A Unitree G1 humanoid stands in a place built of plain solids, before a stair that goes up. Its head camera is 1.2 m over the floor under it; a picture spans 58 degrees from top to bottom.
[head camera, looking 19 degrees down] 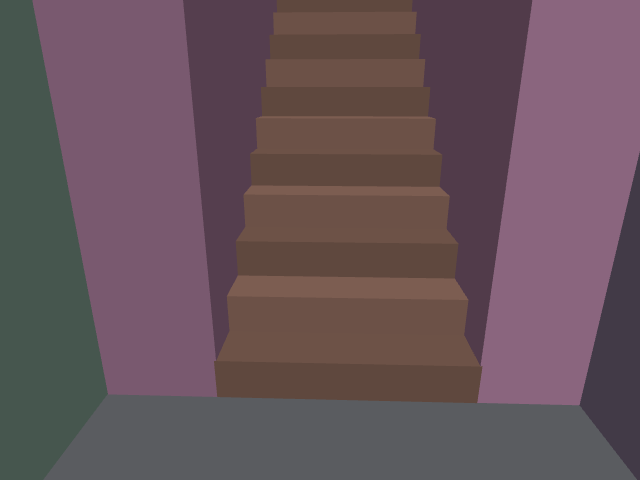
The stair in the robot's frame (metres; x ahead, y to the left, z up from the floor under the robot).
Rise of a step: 0.17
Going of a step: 0.23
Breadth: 1.07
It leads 2 degrees to the right of straight ahead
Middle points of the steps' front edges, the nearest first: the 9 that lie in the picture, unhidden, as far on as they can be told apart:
1.47 -0.11 0.18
1.70 -0.11 0.35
1.93 -0.12 0.52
2.16 -0.13 0.70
2.39 -0.14 0.87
2.62 -0.15 1.05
2.85 -0.15 1.22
3.08 -0.16 1.40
3.31 -0.17 1.57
